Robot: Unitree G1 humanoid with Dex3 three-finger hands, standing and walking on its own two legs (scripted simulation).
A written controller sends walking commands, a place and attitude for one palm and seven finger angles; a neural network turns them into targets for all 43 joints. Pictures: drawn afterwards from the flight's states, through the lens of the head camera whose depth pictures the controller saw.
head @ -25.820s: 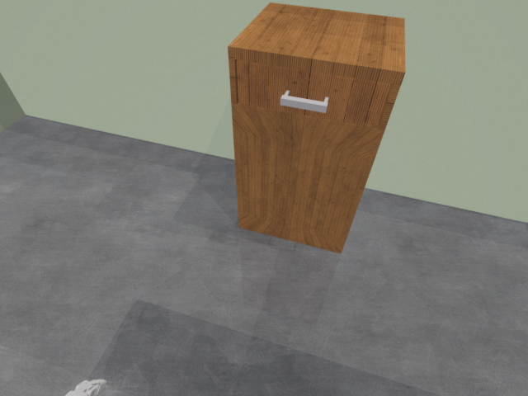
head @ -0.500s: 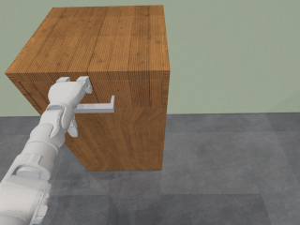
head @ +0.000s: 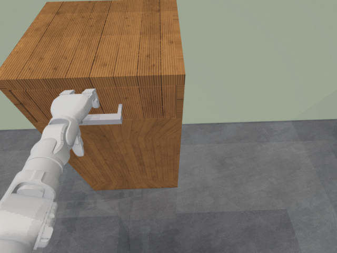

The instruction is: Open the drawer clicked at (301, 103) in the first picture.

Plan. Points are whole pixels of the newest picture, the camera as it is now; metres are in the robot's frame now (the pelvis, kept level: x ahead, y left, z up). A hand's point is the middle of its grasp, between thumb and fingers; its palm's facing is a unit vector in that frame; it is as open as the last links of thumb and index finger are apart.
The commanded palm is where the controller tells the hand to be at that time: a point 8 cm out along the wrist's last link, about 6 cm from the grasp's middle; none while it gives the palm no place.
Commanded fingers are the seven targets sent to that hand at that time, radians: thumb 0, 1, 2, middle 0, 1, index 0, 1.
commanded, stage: lower the fingers behind the handle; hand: left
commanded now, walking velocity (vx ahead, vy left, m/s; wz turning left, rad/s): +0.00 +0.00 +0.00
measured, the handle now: (99, 113) +0.49 +0.21 +0.00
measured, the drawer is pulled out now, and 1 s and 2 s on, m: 0.00 0.00 0.00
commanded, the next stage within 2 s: lift the fingers back up to retry in 1.34 s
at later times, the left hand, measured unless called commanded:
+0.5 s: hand (80, 121) +0.45 +0.24 +0.03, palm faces -0.06 +0.01 -1.00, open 13.8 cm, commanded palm +0.43 +0.24 +0.07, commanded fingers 0.00 -0.50 0.30 -0.30 -1.20 -0.30 -1.20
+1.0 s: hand (83, 124) +0.45 +0.24 +0.01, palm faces -0.01 +0.02 -1.00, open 13.8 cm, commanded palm +0.43 +0.23 +0.04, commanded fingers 0.00 -0.50 0.30 -0.30 -1.20 -0.30 -1.20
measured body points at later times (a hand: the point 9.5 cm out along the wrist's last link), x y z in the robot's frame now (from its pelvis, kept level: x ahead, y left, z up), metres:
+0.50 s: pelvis -0.01 +0.01 -0.01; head +0.05 +0.01 +0.43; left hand +0.44 +0.24 +0.09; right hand +0.04 -0.26 -0.14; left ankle -0.02 +0.10 -0.72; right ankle -0.01 -0.11 -0.72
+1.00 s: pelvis -0.03 +0.01 -0.03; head +0.06 +0.01 +0.41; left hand +0.44 +0.24 +0.07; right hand +0.01 -0.26 -0.16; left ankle -0.02 +0.10 -0.72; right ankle -0.01 -0.11 -0.72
